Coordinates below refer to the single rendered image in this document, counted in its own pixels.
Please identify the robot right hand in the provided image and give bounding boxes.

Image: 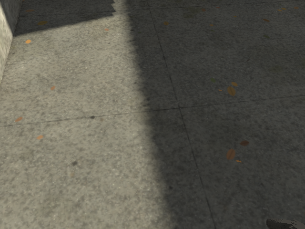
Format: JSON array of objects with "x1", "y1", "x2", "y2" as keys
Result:
[{"x1": 266, "y1": 219, "x2": 305, "y2": 229}]

